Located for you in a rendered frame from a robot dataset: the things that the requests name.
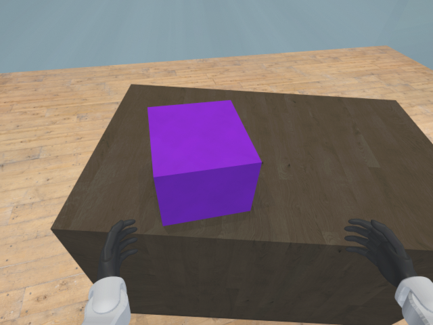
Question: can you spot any left robot forearm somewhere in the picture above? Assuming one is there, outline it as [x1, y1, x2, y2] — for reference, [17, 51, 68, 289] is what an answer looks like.
[81, 276, 131, 325]

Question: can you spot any right robot hand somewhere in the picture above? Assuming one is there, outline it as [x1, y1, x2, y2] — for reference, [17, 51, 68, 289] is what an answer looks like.
[344, 219, 418, 288]

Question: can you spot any pedestal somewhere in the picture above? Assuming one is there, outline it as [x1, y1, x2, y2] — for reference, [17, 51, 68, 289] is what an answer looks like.
[51, 84, 433, 325]

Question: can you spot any carton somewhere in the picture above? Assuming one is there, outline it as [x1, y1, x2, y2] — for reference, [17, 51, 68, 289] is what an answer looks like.
[147, 100, 262, 226]

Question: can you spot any right robot forearm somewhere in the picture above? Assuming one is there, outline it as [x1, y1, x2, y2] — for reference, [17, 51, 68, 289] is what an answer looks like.
[394, 276, 433, 325]

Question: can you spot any left robot hand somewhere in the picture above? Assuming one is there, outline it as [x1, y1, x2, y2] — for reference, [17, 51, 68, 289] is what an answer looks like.
[97, 219, 138, 281]

